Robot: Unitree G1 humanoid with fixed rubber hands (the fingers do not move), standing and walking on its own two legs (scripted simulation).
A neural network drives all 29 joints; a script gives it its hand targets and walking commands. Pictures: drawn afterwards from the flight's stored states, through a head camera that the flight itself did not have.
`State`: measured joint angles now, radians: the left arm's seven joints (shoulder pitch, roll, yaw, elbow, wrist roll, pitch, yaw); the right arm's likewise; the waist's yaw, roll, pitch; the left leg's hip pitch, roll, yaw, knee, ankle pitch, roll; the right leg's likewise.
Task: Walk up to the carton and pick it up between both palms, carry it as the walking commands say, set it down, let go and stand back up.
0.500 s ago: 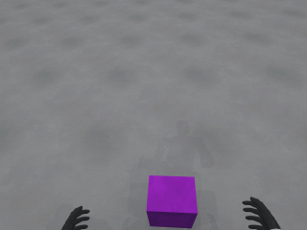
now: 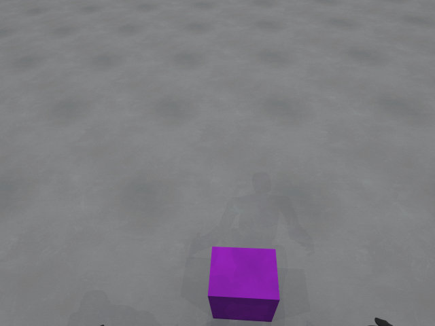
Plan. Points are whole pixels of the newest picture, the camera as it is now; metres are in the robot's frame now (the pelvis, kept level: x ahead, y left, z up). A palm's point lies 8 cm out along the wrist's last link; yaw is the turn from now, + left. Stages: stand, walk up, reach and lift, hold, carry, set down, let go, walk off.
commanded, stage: stand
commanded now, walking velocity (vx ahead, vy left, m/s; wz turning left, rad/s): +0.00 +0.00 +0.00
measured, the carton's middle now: (242, 285) +0.42 -0.04 -0.63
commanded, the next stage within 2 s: none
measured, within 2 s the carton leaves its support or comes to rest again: neither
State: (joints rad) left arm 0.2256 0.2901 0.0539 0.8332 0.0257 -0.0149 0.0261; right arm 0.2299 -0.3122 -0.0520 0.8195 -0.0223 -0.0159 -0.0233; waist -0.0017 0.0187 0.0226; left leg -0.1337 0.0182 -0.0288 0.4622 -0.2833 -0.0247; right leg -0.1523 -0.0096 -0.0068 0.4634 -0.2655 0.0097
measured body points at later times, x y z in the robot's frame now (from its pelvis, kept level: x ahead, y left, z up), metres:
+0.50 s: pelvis -0.02 +0.00 +0.00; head -0.03 -0.01 +0.45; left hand +0.07 +0.29 -0.11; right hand +0.06 -0.30 -0.12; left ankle -0.02 +0.13 -0.74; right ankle -0.01 -0.12 -0.74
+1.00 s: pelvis -0.02 +0.00 +0.00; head -0.03 -0.01 +0.45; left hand +0.06 +0.30 -0.11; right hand +0.06 -0.30 -0.12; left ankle -0.02 +0.13 -0.74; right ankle -0.01 -0.12 -0.74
